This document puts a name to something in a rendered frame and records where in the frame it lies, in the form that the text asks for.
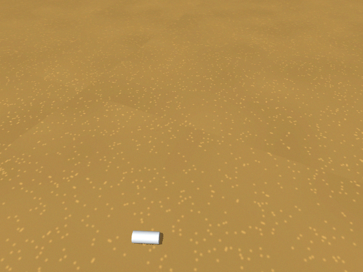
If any can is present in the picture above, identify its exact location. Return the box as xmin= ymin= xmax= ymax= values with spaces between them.
xmin=132 ymin=231 xmax=160 ymax=244

